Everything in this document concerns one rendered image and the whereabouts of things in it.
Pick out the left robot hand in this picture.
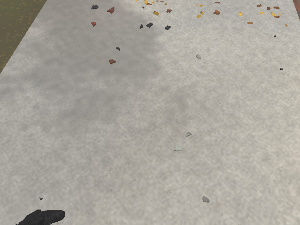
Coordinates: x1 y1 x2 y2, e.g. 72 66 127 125
16 209 66 225

